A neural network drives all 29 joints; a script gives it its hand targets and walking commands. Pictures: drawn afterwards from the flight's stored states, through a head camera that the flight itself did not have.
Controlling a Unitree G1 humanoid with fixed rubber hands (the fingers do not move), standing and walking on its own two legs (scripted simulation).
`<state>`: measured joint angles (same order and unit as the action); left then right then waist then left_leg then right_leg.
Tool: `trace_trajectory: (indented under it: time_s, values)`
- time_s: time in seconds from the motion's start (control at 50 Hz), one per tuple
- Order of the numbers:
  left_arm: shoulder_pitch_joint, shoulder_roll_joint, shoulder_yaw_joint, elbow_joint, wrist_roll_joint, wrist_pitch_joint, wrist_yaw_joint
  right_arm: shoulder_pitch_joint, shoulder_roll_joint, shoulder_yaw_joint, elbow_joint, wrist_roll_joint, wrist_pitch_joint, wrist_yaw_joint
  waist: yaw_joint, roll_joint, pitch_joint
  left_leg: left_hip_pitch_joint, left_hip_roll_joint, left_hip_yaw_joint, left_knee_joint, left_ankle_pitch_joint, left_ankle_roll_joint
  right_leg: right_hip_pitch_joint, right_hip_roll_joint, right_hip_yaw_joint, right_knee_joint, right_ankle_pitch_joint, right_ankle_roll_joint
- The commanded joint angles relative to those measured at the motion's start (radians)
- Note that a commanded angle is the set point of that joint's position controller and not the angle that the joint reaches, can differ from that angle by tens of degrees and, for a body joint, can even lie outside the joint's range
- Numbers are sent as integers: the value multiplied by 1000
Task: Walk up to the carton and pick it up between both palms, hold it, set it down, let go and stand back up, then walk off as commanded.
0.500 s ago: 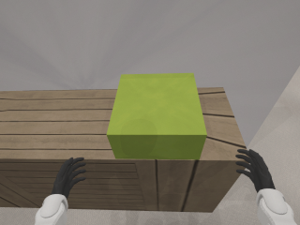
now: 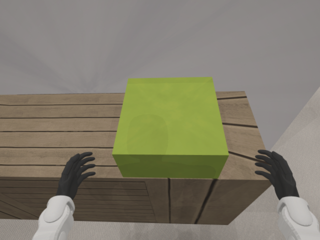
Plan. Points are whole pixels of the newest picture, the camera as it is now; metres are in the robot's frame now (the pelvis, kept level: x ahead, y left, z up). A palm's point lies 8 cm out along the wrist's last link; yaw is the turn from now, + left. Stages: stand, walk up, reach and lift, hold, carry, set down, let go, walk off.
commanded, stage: reach and lift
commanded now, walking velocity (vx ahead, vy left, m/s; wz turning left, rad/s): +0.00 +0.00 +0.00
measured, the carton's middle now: (169, 124) +0.47 -0.01 -0.04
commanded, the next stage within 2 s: none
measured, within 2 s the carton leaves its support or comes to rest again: neither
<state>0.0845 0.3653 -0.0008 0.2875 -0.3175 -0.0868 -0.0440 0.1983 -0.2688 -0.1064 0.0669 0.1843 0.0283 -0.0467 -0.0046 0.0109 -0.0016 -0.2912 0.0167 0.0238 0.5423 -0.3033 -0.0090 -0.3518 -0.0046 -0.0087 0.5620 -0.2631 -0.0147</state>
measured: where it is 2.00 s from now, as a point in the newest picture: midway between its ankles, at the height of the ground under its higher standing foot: outside the picture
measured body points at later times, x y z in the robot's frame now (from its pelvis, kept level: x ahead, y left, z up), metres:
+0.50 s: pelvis +0.00 +0.00 +0.00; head +0.03 -0.01 +0.45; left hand +0.36 +0.22 +0.08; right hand +0.32 -0.27 +0.05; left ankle -0.02 +0.13 -0.73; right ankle +0.02 -0.11 -0.73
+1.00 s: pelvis +0.00 +0.00 +0.00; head +0.04 +0.00 +0.45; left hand +0.43 +0.23 +0.11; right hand +0.39 -0.28 +0.09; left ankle -0.02 +0.13 -0.73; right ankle +0.02 -0.11 -0.73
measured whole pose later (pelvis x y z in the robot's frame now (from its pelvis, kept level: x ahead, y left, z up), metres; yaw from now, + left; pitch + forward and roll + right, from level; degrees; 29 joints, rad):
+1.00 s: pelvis +0.00 +0.00 +0.00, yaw +0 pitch +4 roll +1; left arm -0.74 0.39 0.00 0.81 -0.32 0.17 -0.04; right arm -0.56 -0.42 -0.11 0.73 0.25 0.11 -0.01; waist 0.00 0.00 0.00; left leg -0.29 0.02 0.02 0.50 -0.28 -0.01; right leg -0.35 0.00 -0.01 0.53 -0.24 -0.01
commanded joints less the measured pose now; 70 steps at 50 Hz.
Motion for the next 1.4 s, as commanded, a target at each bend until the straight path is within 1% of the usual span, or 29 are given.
trace_trajectory:
  time_s: [0.0,0.02,0.08,0.16,0.18,0.36,0.44,0.48,0.52,0.54,0.56,0.68,0.7,0.72,0.78,0.82,0.84,0.86,0.88,0.98,1.08,1.14,1.16,1.2,1.22,1.28,1.3,1.34,1.38]
  values:
    - [-287,235,116,-210,-56,9,4,-237,-187,-48,-169,116,-48,-1,-1,-14,-290,17,-37,-25,-152,318,-11,380,-7,78,-151,341,-1]
    - [-266,231,120,-289,-48,21,7,-233,-201,-51,-231,158,-54,7,12,20,-321,70,-38,-25,-152,392,-14,381,-1,78,-161,388,1]
    - [-447,216,116,-150,-47,62,8,-374,-222,-68,-117,138,-30,15,-29,15,-262,13,-34,-18,-160,263,-6,320,-6,78,-159,288,-1]
    - [-410,193,137,-132,-10,109,9,-371,-247,-65,-79,162,-19,35,-9,37,-276,78,-26,-25,-182,306,-16,320,15,64,-170,325,-6]
    - [-493,217,149,-31,-18,133,-4,-449,-272,-86,-38,145,-14,27,-35,-30,-262,57,-29,-18,-166,291,-7,324,19,65,-176,305,-3]
    - [-706,248,173,57,-11,174,-6,-656,-300,-77,50,155,-1,20,-44,-76,-381,7,-34,-9,-192,291,23,380,16,67,-148,359,25]
    - [-844,270,172,106,-4,191,-1,-764,-304,-60,153,166,26,29,-38,-14,-356,-36,-32,-11,-210,245,18,352,6,70,-158,328,23]
    - [-883,289,150,219,-24,190,-17,-803,-309,-60,185,168,31,22,-64,-67,-347,-93,-37,-9,-216,198,39,380,-1,77,-157,316,28]
    - [-897,267,138,168,-28,168,-11,-818,-304,-64,178,163,11,20,-82,-92,-423,-44,-32,-6,-194,268,29,404,7,62,-137,392,40]
    - [-968,288,138,166,-17,179,-7,-874,-324,-67,186,164,13,20,-73,-35,-422,-37,-30,-12,-202,294,23,370,8,58,-129,394,28]
    - [-975,290,150,194,-24,174,-5,-913,-333,-54,187,166,7,24,-64,-76,-448,-54,-37,-8,-179,278,25,392,12,60,-120,398,36]
    - [-1017,281,148,140,11,213,18,-927,-398,-86,334,189,16,36,-69,25,-510,103,-30,-27,-140,461,-17,309,40,37,-138,477,13]
    - [-1034,279,132,126,-4,219,14,-969,-389,-71,271,191,12,33,-64,-21,-553,98,-27,-23,-133,462,-10,326,37,37,-135,522,15]
    - [-1161,318,140,255,-7,233,6,-1063,-397,-88,364,176,34,30,-73,10,-455,19,-41,-17,-140,363,-7,276,21,44,-145,414,19]
    - [-1206,330,118,320,-9,230,-2,-1118,-367,-65,405,192,38,32,-92,0,-481,-8,-40,-19,-148,355,1,327,21,47,-134,466,20]
    - [-1185,286,84,327,-25,228,10,-1142,-392,-43,420,199,41,45,-64,-25,-481,23,-28,-25,-134,379,-7,266,39,28,-135,445,12]
    - [-1236,297,67,415,-23,231,-1,-1155,-378,-54,507,185,56,40,-99,-21,-445,3,-32,-26,-146,292,0,251,25,34,-149,400,14]
    - [-1176,273,55,372,-33,236,6,-1153,-399,-44,435,190,47,40,-64,-42,-506,15,-29,-26,-147,347,1,284,26,36,-148,458,13]
    - [-1273,289,54,444,-49,237,-3,-1230,-405,-71,456,160,49,35,-113,-79,-510,-18,-32,-30,-146,313,11,286,26,37,-139,462,12]
    - [-1307,299,35,534,-75,176,2,-1296,-375,-8,509,185,28,36,-68,-119,-546,-78,-34,-10,-122,334,10,298,18,35,-110,513,27]
    - [-1385,267,-16,621,-64,175,-1,-1352,-382,-16,645,184,25,24,-98,-46,-519,-25,-29,-18,-108,393,-16,238,26,9,-130,537,19]
    - [-1520,287,-13,730,-49,144,4,-1490,-363,-1,759,153,26,31,-95,-65,-531,-102,-17,-22,-114,234,6,178,22,22,-126,369,8]
    - [-1474,298,-6,654,-51,119,18,-1471,-366,11,686,164,-6,33,-78,-58,-614,-77,-19,-13,-97,316,-2,212,24,23,-113,460,11]
    - [-1490,245,-67,569,-75,88,30,-1469,-374,-5,660,189,-52,36,-113,13,-717,12,-16,-28,-48,446,-34,160,37,-10,-106,538,10]
    - [-1552,247,-103,624,-84,93,32,-1502,-377,-20,712,181,-50,29,-107,61,-721,6,-24,-14,-21,506,-51,95,37,-10,-110,534,4]
    - [-1637,240,-114,824,-94,98,32,-1554,-371,11,940,183,-22,50,-123,32,-625,-21,-15,-28,-36,398,-50,22,37,-29,-141,379,3]
    - [-1643,257,-126,825,-91,95,33,-1587,-383,16,908,196,-20,45,-87,24,-618,-56,-13,-25,-46,354,-41,23,35,-22,-137,351,-3]
    - [-1607,221,-166,810,-120,69,27,-1599,-374,19,885,173,-40,44,-120,-7,-645,-40,-12,-19,-30,423,-43,67,36,-19,-121,461,-5]
    - [-1644,238,-166,844,-136,41,35,-1614,-386,36,926,197,-60,50,-94,23,-698,-28,-12,-22,-4,440,-58,17,43,-28,-115,433,-6]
